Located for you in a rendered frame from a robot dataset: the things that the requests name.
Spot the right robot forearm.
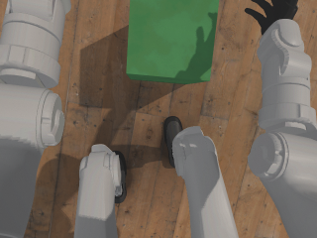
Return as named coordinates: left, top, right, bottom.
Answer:
left=257, top=19, right=317, bottom=141

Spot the right robot upper arm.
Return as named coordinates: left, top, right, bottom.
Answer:
left=248, top=131, right=317, bottom=238

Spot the robot thigh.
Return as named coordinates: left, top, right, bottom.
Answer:
left=73, top=151, right=122, bottom=238
left=173, top=133, right=239, bottom=238

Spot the left robot thigh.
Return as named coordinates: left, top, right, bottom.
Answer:
left=73, top=151, right=122, bottom=238

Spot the left robot forearm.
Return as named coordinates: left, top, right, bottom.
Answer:
left=0, top=0, right=71, bottom=89

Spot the right robot thigh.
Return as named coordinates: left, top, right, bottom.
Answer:
left=173, top=133, right=239, bottom=238

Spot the carton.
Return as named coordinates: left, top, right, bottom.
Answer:
left=126, top=0, right=220, bottom=84

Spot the left robot upper arm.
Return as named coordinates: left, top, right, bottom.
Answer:
left=0, top=83, right=65, bottom=238

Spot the right robot hand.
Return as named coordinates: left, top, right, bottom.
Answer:
left=245, top=0, right=298, bottom=35

